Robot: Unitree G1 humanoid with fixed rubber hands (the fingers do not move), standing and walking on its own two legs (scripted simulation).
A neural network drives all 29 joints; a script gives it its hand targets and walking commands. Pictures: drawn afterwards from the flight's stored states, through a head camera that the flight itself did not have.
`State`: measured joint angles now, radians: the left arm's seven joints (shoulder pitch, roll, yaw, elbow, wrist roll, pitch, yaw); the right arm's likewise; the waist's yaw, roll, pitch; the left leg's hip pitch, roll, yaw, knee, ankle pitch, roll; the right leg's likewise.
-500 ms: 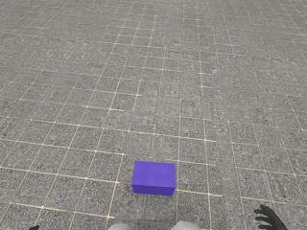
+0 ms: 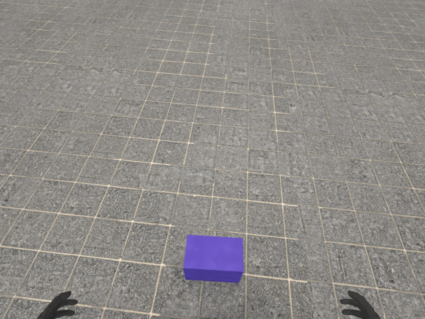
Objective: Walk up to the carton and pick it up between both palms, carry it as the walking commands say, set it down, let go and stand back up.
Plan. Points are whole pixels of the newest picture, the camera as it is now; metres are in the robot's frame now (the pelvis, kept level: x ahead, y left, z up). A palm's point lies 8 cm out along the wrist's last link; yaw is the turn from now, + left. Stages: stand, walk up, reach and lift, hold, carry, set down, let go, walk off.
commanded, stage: walk up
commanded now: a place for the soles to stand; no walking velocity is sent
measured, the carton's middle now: (213, 259) +0.45 -0.02 -0.69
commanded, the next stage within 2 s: reach and lift in 1.28 s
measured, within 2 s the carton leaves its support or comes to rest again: neither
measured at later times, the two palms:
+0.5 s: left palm out of the picture +0.09 +0.31 -0.10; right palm out of the picture +0.11 -0.32 -0.10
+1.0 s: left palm out of the picture +0.11 +0.30 -0.10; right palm out of the picture +0.12 -0.33 -0.10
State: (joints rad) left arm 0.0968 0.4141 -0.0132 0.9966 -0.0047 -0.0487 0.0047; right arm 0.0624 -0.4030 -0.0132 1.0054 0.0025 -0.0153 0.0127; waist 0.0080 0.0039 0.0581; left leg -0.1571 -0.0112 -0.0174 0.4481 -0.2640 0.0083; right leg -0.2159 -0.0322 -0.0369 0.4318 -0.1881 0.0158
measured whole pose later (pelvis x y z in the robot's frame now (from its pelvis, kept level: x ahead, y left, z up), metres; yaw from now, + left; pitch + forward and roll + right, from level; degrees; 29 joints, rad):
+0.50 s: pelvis +0.01 -0.01 +0.01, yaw +0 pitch -2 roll +0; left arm 0.10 0.40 0.00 1.10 0.01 -0.03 -0.01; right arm 0.07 -0.39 -0.02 1.09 -0.01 -0.02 0.01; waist 0.00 0.02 0.04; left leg -0.09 0.00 -0.03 0.34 -0.22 -0.01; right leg -0.16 -0.02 -0.04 0.34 -0.15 0.01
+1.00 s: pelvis +0.02 -0.02 +0.01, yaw +1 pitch -1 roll +0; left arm 0.08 0.39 0.01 1.08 0.01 -0.03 0.00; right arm 0.08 -0.39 -0.02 1.08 -0.01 -0.02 0.00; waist -0.01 0.01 0.04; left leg -0.08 0.01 -0.04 0.32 -0.23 -0.02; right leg -0.14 -0.01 -0.05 0.33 -0.17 0.00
